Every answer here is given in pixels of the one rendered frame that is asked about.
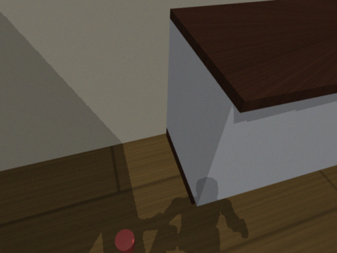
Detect cup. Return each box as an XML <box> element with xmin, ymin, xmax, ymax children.
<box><xmin>115</xmin><ymin>229</ymin><xmax>135</xmax><ymax>253</ymax></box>

